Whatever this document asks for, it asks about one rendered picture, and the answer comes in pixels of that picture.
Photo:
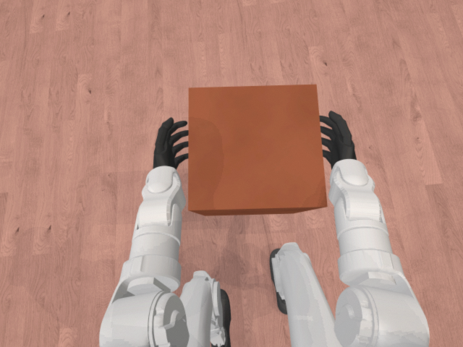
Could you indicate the left robot forearm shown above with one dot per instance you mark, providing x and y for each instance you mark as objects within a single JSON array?
[{"x": 153, "y": 260}]

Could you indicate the right robot forearm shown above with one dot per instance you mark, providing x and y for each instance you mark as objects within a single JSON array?
[{"x": 366, "y": 256}]

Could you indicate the robot left shin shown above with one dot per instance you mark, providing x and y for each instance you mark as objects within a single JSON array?
[{"x": 217, "y": 329}]

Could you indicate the carton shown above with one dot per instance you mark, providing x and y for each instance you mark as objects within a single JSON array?
[{"x": 255, "y": 150}]

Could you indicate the robot shin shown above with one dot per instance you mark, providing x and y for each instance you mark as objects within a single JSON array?
[
  {"x": 217, "y": 329},
  {"x": 287, "y": 247}
]

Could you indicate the left robot hand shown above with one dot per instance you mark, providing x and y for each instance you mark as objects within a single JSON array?
[{"x": 165, "y": 152}]

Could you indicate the left robot upper arm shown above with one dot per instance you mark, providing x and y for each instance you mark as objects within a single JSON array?
[{"x": 155, "y": 319}]

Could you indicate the right robot upper arm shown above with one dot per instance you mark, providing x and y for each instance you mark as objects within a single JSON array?
[{"x": 374, "y": 317}]

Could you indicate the robot right shin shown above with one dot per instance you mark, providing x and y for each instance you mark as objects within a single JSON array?
[{"x": 287, "y": 247}]

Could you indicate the right robot hand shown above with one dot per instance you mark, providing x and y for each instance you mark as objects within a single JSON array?
[{"x": 341, "y": 145}]

